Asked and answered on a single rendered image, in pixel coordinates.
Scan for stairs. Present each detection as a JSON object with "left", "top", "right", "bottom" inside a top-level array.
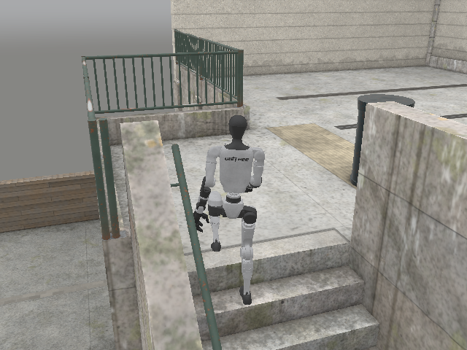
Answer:
[{"left": 188, "top": 242, "right": 379, "bottom": 350}]

